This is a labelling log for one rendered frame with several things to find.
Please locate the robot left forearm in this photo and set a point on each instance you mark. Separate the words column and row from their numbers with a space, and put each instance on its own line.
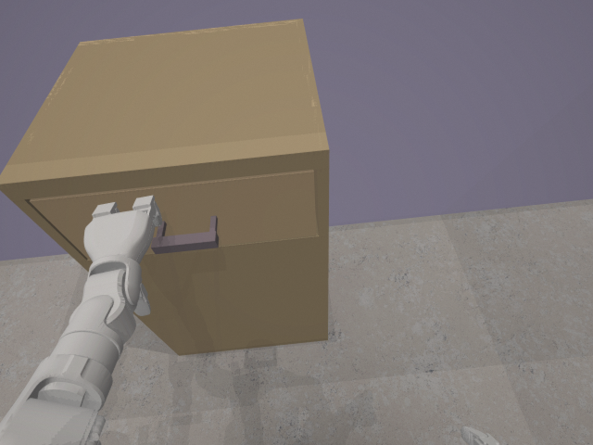
column 79, row 370

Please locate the left robot upper arm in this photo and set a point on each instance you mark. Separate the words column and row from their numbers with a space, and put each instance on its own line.
column 43, row 422

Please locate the left robot hand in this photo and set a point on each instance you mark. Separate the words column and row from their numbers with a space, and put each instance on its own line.
column 128, row 234

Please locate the drawer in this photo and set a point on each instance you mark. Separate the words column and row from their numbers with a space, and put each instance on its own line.
column 249, row 209

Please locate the cabinet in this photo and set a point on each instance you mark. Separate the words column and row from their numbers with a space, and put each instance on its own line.
column 183, row 107

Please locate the right robot hand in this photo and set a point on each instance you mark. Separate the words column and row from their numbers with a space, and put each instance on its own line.
column 475, row 437

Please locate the handle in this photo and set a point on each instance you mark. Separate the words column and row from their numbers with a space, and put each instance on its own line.
column 177, row 243

